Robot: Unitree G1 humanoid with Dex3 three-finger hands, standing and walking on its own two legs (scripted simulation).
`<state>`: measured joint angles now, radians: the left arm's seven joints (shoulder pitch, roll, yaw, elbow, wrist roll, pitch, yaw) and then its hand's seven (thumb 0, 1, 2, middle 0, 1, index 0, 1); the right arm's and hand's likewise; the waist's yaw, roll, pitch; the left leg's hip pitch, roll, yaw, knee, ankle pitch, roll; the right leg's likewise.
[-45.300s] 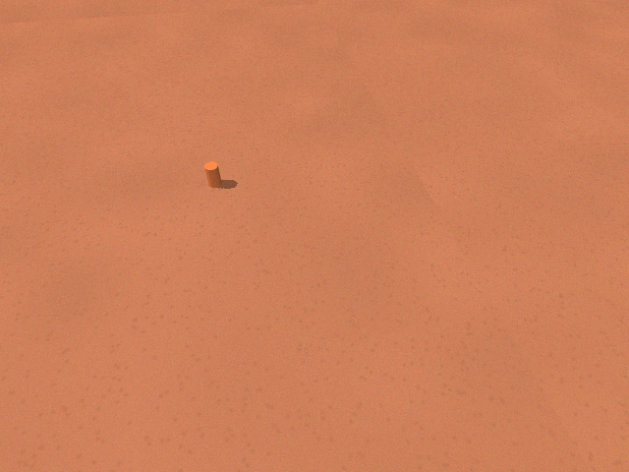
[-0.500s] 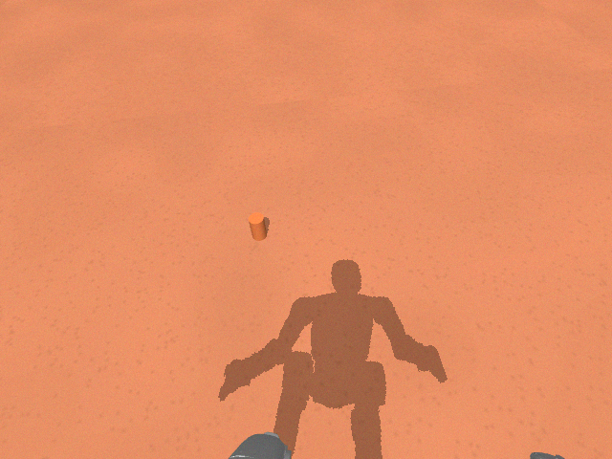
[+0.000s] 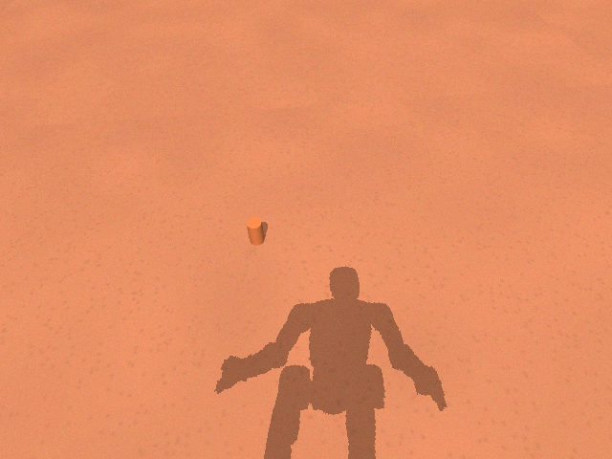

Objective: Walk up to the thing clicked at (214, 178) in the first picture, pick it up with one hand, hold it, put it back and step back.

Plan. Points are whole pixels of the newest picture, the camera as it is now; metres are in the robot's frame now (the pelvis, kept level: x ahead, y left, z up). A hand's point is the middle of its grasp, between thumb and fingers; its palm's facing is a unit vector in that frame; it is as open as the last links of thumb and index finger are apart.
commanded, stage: step back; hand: left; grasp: from above
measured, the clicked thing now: (255, 231) +1.06 +0.22 -0.70
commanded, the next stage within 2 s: stand in 0.44 s
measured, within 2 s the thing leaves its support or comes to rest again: neither
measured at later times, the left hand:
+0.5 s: hand out of the picture +0.11 +0.29 -0.14, palm faces +0.01 -0.93 -0.36, open 7.4 cm
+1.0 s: hand out of the picture +0.11 +0.29 -0.14, palm faces -0.04 -0.94 -0.33, open 7.4 cm
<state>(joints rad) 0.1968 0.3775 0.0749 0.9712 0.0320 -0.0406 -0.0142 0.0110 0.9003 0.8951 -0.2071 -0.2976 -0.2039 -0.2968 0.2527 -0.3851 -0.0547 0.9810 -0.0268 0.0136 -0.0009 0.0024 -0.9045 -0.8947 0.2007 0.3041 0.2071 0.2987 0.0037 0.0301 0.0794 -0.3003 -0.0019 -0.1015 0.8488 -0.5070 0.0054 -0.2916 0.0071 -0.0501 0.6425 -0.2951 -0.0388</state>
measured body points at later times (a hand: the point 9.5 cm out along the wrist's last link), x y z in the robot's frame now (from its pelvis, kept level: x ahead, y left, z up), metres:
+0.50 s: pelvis +0.03 +0.03 +0.01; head +0.05 +0.03 +0.46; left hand +0.11 +0.34 -0.12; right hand +0.16 -0.26 -0.11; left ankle +0.07 +0.16 -0.72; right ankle +0.03 -0.10 -0.72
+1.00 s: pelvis +0.03 +0.04 +0.02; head +0.04 +0.04 +0.47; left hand +0.11 +0.34 -0.11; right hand +0.10 -0.27 -0.11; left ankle +0.07 +0.16 -0.72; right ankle +0.03 -0.10 -0.72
